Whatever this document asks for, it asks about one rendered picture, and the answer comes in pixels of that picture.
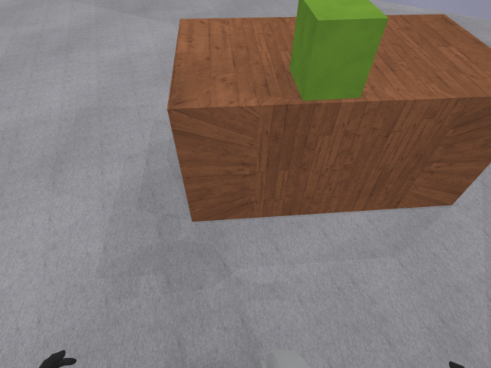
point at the pedestal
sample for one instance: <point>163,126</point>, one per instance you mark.
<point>249,146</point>

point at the right robot thigh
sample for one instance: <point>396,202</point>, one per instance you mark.
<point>283,359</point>

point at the carton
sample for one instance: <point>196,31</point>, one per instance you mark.
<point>334,46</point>

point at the robot left hand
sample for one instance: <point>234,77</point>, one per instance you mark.
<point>57,360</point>

